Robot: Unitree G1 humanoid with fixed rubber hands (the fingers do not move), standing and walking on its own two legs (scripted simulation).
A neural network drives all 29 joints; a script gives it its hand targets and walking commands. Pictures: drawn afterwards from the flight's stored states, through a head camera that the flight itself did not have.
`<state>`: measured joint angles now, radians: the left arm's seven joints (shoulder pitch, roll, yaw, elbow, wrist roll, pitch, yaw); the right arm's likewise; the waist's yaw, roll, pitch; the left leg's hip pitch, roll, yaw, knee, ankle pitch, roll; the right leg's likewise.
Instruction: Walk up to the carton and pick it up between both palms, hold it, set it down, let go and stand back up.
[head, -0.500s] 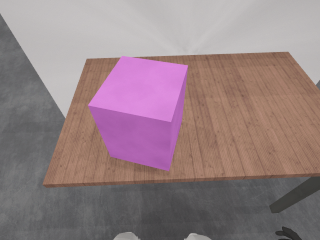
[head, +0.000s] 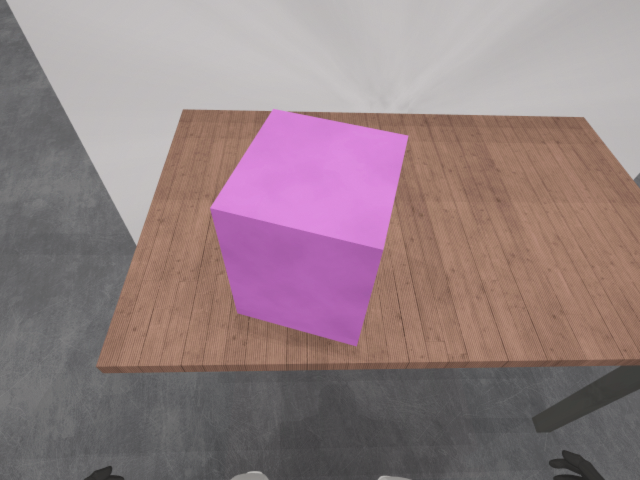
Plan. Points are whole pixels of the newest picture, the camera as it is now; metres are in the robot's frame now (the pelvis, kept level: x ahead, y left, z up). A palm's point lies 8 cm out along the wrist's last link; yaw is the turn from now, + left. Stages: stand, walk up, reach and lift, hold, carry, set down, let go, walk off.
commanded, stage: walk up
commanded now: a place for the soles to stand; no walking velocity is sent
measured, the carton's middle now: (316, 231) +0.46 +0.02 +0.02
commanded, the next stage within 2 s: reach and lift in 0.96 s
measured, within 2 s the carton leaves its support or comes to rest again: neither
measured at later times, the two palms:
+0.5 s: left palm out of the picture +0.10 +0.31 -0.09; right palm out of the picture +0.12 -0.31 -0.06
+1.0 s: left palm out of the picture +0.10 +0.31 -0.09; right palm out of the picture +0.12 -0.31 -0.06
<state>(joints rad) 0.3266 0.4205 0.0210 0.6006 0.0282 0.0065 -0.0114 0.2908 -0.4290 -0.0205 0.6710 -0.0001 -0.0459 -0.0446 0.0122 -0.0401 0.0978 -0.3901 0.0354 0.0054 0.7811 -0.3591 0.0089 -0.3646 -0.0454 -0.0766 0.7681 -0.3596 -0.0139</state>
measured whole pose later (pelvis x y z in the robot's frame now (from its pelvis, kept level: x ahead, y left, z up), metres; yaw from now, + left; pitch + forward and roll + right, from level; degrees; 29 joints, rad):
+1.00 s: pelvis -0.01 +0.00 +0.00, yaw +0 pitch -3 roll -1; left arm 0.27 0.42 0.02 0.60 0.03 0.05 -0.01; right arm 0.20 -0.42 -0.03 0.73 -0.01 -0.10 0.00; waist 0.01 -0.03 0.10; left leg -0.39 0.03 0.00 0.78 -0.35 0.01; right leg -0.36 -0.05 -0.08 0.77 -0.36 -0.01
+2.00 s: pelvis +0.00 +0.00 +0.02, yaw +0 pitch -10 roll +0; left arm 0.14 0.42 0.02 0.50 -0.13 0.05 -0.13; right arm 0.33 -0.09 -0.02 0.45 -0.02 -0.22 -0.16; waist 0.01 -0.05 0.10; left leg -0.11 0.03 0.02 0.52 -0.24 -0.01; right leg -0.09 -0.04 -0.08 0.51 -0.25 0.01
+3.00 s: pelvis +0.03 +0.01 +0.03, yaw +0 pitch -7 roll +0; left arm 0.11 0.42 0.02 0.21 -0.25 0.03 -0.18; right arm 0.24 0.03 0.11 0.18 0.00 -0.15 -0.35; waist 0.01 -0.05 0.10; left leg -0.11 0.03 0.02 0.52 -0.29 -0.01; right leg -0.08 -0.04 -0.08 0.49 -0.29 0.02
